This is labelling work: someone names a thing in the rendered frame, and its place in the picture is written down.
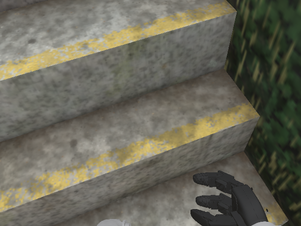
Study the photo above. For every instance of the right robot hand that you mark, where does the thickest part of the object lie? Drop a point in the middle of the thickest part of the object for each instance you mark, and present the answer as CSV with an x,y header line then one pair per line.
x,y
241,209

